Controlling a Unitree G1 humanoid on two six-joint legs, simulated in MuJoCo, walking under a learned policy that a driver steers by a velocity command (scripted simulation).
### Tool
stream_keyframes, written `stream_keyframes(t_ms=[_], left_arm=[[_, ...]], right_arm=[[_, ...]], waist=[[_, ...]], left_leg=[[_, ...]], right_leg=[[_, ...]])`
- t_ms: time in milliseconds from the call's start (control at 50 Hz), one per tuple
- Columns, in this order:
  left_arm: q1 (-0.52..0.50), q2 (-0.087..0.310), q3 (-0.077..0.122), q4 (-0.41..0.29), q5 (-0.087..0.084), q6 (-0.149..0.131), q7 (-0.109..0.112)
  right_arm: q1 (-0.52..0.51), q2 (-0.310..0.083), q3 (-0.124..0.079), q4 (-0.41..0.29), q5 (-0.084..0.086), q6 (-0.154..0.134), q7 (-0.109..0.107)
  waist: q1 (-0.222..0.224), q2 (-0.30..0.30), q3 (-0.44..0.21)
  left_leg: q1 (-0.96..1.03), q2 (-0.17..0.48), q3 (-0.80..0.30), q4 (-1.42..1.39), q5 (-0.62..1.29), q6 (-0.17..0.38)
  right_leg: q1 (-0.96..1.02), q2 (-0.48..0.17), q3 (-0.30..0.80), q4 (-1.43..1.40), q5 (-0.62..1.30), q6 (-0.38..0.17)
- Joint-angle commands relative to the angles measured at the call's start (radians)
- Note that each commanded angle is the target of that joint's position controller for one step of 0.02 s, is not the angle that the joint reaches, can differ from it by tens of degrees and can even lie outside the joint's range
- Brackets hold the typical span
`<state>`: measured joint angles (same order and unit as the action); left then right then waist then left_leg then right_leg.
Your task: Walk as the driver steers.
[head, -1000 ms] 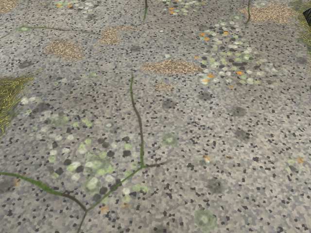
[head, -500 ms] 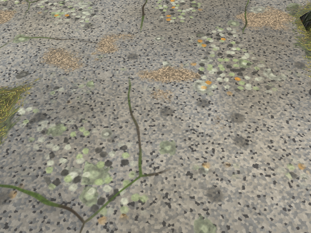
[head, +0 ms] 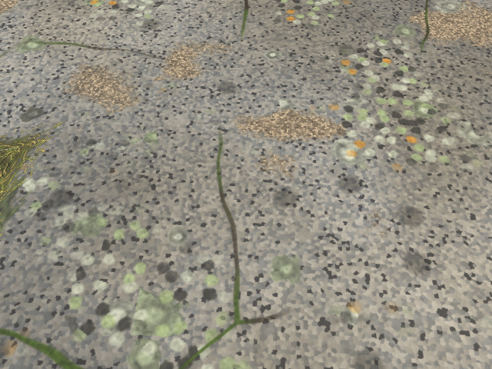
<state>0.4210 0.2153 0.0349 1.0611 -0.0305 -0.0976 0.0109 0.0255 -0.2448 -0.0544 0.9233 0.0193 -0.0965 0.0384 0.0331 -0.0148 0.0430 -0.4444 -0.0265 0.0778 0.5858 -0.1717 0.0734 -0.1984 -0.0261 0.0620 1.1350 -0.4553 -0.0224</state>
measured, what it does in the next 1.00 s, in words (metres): walks ahead: right foot, then left foot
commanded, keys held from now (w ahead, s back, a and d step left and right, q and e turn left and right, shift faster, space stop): w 0.18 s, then no key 0.82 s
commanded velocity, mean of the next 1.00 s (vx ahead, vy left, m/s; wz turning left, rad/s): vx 0.20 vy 0.00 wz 0.00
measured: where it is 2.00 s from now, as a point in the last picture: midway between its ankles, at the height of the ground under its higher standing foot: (266, 338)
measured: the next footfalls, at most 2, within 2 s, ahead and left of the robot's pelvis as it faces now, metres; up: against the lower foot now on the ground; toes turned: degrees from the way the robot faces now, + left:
right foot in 0.40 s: +0.42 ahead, -0.13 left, +0.00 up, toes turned -2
left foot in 0.72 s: +0.35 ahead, +0.11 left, +0.00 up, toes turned +1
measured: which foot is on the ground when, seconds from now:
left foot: down 0.00-0.42, up 0.44-0.70, down 0.72-1.00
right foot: up 0.00-0.38, down 0.40-1.00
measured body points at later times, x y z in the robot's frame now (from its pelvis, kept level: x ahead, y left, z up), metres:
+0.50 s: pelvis +0.25 -0.04 +0.00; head +0.29 -0.05 +0.45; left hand +0.42 +0.20 -0.11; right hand +0.25 -0.30 -0.15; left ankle +0.11 +0.09 -0.66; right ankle +0.38 -0.13 -0.72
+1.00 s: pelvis +0.34 -0.02 +0.01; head +0.35 -0.01 +0.46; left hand +0.41 +0.23 -0.13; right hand +0.36 -0.27 -0.13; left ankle +0.31 +0.10 -0.72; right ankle +0.38 -0.13 -0.72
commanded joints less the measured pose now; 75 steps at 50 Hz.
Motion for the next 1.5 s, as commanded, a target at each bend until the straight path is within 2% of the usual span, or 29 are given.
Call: stream_keyframes(t_ms=[20,60,100,180,220,280,340,380,400,420,440,460,480,500,520,560,600,640,680,720,740,760,820,880,1000,1240,1420,1460,1500], left_arm=[[-0.073,0.12,0.034,-0.099,-0.004,-0.041,0.01],[-0.024,0.076,0.038,-0.094,0.004,-0.011,0.015],[-0.055,0.064,0.041,-0.112,0.005,0.008,0.018],[-0.237,0.085,0.048,-0.18,0.026,0.009,0.012],[-0.31,0.068,0.04,-0.199,0.028,0.001,0.002],[-0.41,0.048,0.025,-0.22,0.026,-0.005,-0.015],[-0.431,0.079,0.027,-0.235,0.025,-0.005,-0.03],[-0.344,0.126,0.043,-0.213,0.034,-0.01,-0.033],[-0.243,0.163,0.059,-0.176,0.041,-0.014,-0.03],[-0.137,0.232,0.072,-0.154,0.059,-0.016,-0.024],[-0.101,0.247,0.065,-0.142,0.065,-0.002,-0.021],[-0.073,0.163,0.044,-0.136,0.042,0.008,-0.028],[-0.146,0.149,0.037,-0.148,0.031,0.013,-0.03],[-0.24,0.134,0.03,-0.166,0.034,0.016,-0.025],[-0.307,0.113,0.019,-0.177,0.043,0.017,-0.021],[-0.371,0.113,0.019,-0.175,0.06,0.025,-0.017],[-0.369,0.116,0.021,-0.168,0.068,0.033,-0.011],[-0.364,0.124,0.022,-0.16,0.053,0.041,-0.004],[-0.374,0.122,0.021,-0.153,0.033,0.054,0.002],[-0.329,0.097,0.012,-0.126,0.035,0.062,0.003],[-0.297,0.104,0.019,-0.125,0.037,0.067,0.007],[-0.299,0.1,0.018,-0.122,0.04,0.071,0.015],[-0.263,0.091,0.019,-0.101,0.043,0.073,0.024],[-0.256,0.085,0.02,-0.083,0.041,0.071,0.019],[-0.261,0.089,0.022,-0.06,0.032,0.076,0.015],[-0.263,0.098,0.027,-0.017,0.027,0.099,0.027],[-0.273,0.092,0.029,0.008,0.028,0.104,0.031],[-0.252,0.084,0.03,0.027,0.022,0.107,0.031],[-0.267,0.092,0.035,0.018,0.016,0.099,0.031]], right_arm=[[0.118,-0.092,-0.015,0.008,-0.019,-0.017,0.003],[0.109,-0.057,-0.004,0.024,-0.029,-0.021,0.005],[0.144,-0.075,-0.004,0.045,-0.022,-0.023,-0.005],[0.23,-0.125,-0.012,0.063,-0.023,-0.017,-0.037],[0.245,-0.124,-0.008,0.061,-0.024,-0.009,-0.045],[0.323,-0.138,-0.007,0.086,-0.018,0.005,-0.051],[0.341,-0.138,-0.007,0.102,-0.012,0.027,-0.055],[0.307,-0.152,-0.013,0.099,-0.009,0.038,-0.059],[0.306,-0.142,-0.01,0.096,-0.012,0.041,-0.058],[0.344,-0.116,0.0,0.083,-0.029,0.039,-0.058],[0.522,0.014,0.039,0.117,-0.038,0.032,-0.047],[0.532,-0.028,0.032,0.141,-0.012,0.032,-0.042],[0.435,-0.102,0.012,0.116,0.007,0.038,-0.043],[0.347,-0.106,0.007,0.094,0.01,0.05,-0.056],[0.303,-0.103,0.001,0.089,0.0,0.066,-0.068],[0.316,-0.066,0.004,0.093,-0.012,0.097,-0.082],[0.328,-0.037,0.01,0.106,-0.017,0.108,-0.092],[0.331,-0.04,0.009,0.118,-0.021,0.117,-0.091],[0.325,-0.043,0.007,0.128,-0.035,0.123,-0.083],[0.286,-0.073,0.005,0.107,-0.053,0.124,-0.081],[0.261,-0.135,-0.007,0.105,-0.038,0.12,-0.085],[0.243,-0.121,-0.008,0.113,-0.027,0.109,-0.083],[0.198,-0.073,0.001,0.116,-0.029,0.075,-0.079],[0.227,-0.071,0.002,0.13,-0.021,0.061,-0.076],[0.259,-0.07,0.004,0.144,-0.019,0.066,-0.076],[0.265,-0.051,0.009,0.156,-0.02,0.08,-0.077],[0.271,-0.043,0.011,0.163,-0.022,0.082,-0.081],[0.304,-0.047,0.006,0.18,-0.013,0.086,-0.083],[0.302,-0.081,-0.006,0.162,-0.003,0.084,-0.088]], waist=[[-0.068,0.041,-0.08],[-0.011,0.082,-0.064],[0.002,0.083,-0.017],[-0.029,0.047,0.028],[-0.043,0.045,0.04],[-0.084,0.056,0.015],[-0.077,0.08,-0.014],[-0.018,0.094,-0.065],[0.025,0.073,-0.119],[0.039,-0.012,-0.242],[-0.026,-0.235,-0.403],[0.003,-0.195,-0.498],[0.003,-0.125,-0.387],[-0.014,-0.066,-0.278],[-0.033,-0.037,-0.199],[-0.08,-0.087,-0.145],[-0.086,-0.11,-0.15],[-0.09,-0.103,-0.174],[-0.104,-0.094,-0.143],[-0.086,-0.055,-0.053],[-0.041,0.034,-0.003],[-0.04,0.086,0.021],[-0.015,0.132,0.004],[-0.027,0.074,-0.027],[-0.041,0.03,-0.07],[-0.036,0.023,-0.047],[-0.033,0.025,-0.024],[-0.035,0.04,-0.025],[-0.043,0.072,0.06]], left_leg=[[0.363,0.306,-0.452,-0.384,-0.056,0.169],[0.24,0.254,-0.337,-0.435,-0.014,0.159],[0.183,0.245,-0.281,-0.48,0.003,0.17],[0.235,0.244,-0.23,-0.511,0.071,0.173],[0.218,0.198,-0.139,-0.482,0.267,0.139],[0.249,0.176,-0.079,-0.422,0.407,0.112],[0.381,0.215,-0.102,-0.319,0.48,0.09],[0.434,0.22,-0.116,-0.204,0.551,0.058],[0.432,0.172,-0.099,-0.075,0.574,0.029],[0.316,0.109,-0.059,0.131,0.359,-0.015],[0.018,-0.012,-0.048,0.47,-0.32,-0.083],[-0.023,-0.018,-0.172,0.601,-0.543,-0.098],[-0.067,0.023,-0.185,0.641,-0.512,-0.1],[-0.085,0.059,-0.159,0.612,-0.448,-0.105],[-0.066,0.087,-0.151,0.555,-0.401,-0.111],[0.079,0.107,-0.131,0.377,-0.338,-0.113],[0.167,0.086,-0.1,0.233,-0.31,-0.112],[0.244,0.078,-0.084,0.11,-0.164,-0.104],[0.335,0.06,-0.056,-0.018,-0.021,-0.08],[0.317,0.112,-0.112,-0.134,-0.043,-0.036],[0.203,0.124,-0.125,-0.158,-0.197,-0.011],[0.086,0.115,-0.134,-0.204,-0.308,-0.01],[0.043,0.114,-0.138,-0.249,-0.239,-0.051],[0.118,0.105,-0.124,-0.209,-0.103,-0.057],[0.192,0.094,-0.105,-0.166,0.072,-0.05],[0.215,0.078,-0.086,-0.17,0.122,-0.054],[0.209,0.071,-0.08,-0.192,0.057,-0.056],[0.198,0.057,-0.076,-0.205,-0.22,-0.033],[0.146,0.099,-0.149,-0.243,-0.534,0.023]], right_leg=[[-0.447,-0.098,0.021,0.182,0.151,-0.042],[-0.346,-0.132,0.028,0.106,0.187,-0.048],[-0.367,-0.144,0.012,0.027,0.198,-0.036],[-0.515,-0.151,-0.004,-0.207,0.408,0.008],[-0.451,-0.114,-0.041,-0.379,0.517,0.013],[-0.335,-0.048,-0.092,-0.524,0.61,0.018],[-0.318,-0.025,-0.065,-0.608,0.556,-0.008],[-0.211,0.001,-0.066,-0.668,0.528,-0.039],[-0.078,0.012,-0.079,-0.717,0.627,-0.062],[0.162,-0.117,0.029,-0.642,1.06,-0.105],[0.511,-0.373,0.305,-0.587,1.325,-0.303],[0.504,-0.39,0.413,-0.647,1.152,-0.345],[0.373,-0.34,0.343,-0.7,0.954,-0.3],[0.237,-0.297,0.279,-0.746,0.796,-0.255],[0.1,-0.272,0.23,-0.793,0.686,-0.233],[-0.095,-0.207,0.147,-0.858,0.526,-0.192],[-0.148,-0.179,0.1,-0.876,0.474,-0.195],[-0.163,-0.174,0.093,-0.891,0.32,-0.189],[-0.235,-0.144,0.071,-0.909,0.047,-0.141],[-0.278,-0.094,0.05,-0.901,-0.126,-0.052],[-0.232,-0.038,-0.002,-0.877,-0.08,-0.02],[-0.13,-0.01,-0.038,-0.823,0.012,-0.004],[-0.002,-0.003,-0.06,-0.738,0.204,-0.02],[0.003,-0.009,-0.06,-0.722,0.305,-0.033],[0.035,-0.014,-0.063,-0.685,0.467,-0.031],[0.058,-0.019,-0.06,-0.672,0.504,-0.023],[0.055,-0.019,-0.059,-0.688,0.451,-0.016],[0.037,0.021,-0.099,-0.661,0.158,-0.021],[-0.094,0.042,-0.113,-0.614,-0.13,-0.032]])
